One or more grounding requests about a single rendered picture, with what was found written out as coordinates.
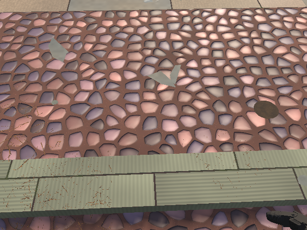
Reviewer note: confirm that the right robot hand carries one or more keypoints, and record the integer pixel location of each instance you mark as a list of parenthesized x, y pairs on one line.
[(294, 219)]

